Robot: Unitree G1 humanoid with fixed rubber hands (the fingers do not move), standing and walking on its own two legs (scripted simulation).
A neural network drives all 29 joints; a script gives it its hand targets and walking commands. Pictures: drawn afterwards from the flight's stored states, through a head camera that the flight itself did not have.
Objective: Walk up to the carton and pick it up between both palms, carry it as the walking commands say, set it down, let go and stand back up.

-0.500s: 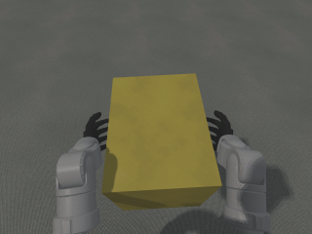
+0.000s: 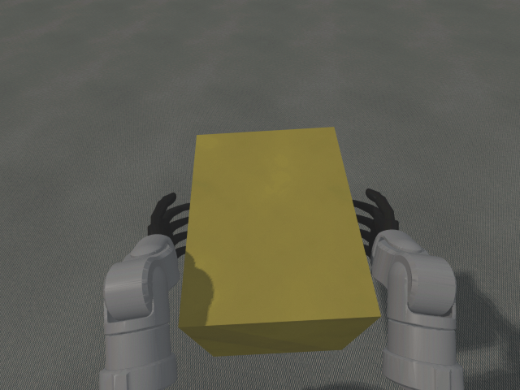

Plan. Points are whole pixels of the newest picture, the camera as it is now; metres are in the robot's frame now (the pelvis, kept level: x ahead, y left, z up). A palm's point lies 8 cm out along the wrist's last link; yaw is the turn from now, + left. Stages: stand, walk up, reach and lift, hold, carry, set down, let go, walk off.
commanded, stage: carry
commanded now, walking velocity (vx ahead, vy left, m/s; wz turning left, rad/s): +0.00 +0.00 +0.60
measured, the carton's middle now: (271, 245) +0.34 -0.02 +0.04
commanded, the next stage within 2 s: none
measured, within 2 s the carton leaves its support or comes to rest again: neither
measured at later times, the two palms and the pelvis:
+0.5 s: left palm (40, 348) +0.18 +0.25 +0.10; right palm (288, 271) +0.27 -0.04 +0.09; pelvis -0.07 +0.02 -0.01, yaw +17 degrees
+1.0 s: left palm out of the picture +0.00 +0.35 +0.09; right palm (174, 349) +0.18 +0.10 +0.08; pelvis -0.16 +0.03 -0.01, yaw +34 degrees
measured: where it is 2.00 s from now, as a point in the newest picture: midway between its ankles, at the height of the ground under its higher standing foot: outside the picture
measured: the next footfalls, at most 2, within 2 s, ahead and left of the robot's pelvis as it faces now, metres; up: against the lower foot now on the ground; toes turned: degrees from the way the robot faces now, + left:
left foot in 0.10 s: +0.02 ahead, +0.15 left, +0.00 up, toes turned +11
right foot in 0.42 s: +0.01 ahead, -0.07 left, +0.00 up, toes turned +6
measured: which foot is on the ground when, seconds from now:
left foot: up 0.00-0.08, down 0.10-0.44, up 0.46-0.74, down 0.76-1.00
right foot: down 0.00-0.12, up 0.14-0.40, down 0.42-0.76, up 0.78-1.00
